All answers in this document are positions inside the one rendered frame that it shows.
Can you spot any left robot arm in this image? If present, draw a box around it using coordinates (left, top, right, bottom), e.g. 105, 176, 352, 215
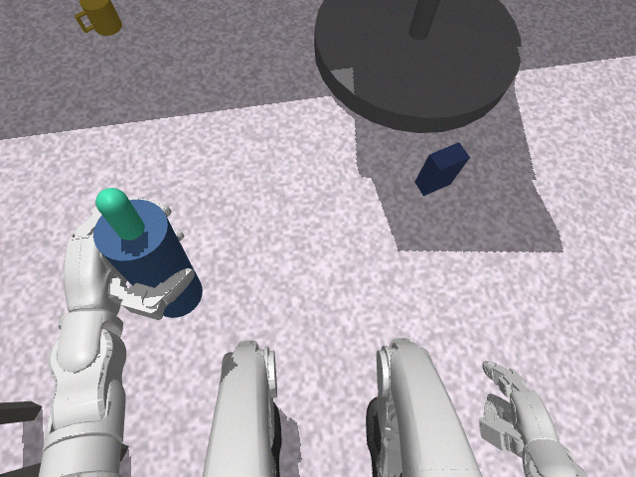
39, 308, 126, 477

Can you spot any right robot hand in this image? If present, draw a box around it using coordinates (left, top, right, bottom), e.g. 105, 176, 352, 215
479, 361, 559, 458

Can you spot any office chair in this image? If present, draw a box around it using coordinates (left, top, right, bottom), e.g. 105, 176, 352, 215
314, 0, 522, 133

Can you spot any right robot foot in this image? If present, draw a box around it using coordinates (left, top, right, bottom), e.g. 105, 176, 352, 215
366, 397, 402, 477

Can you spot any right robot arm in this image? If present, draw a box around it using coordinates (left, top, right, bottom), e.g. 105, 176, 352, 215
523, 439, 588, 477

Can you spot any left robot hand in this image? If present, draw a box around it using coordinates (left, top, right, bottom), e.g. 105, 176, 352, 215
64, 197, 195, 320

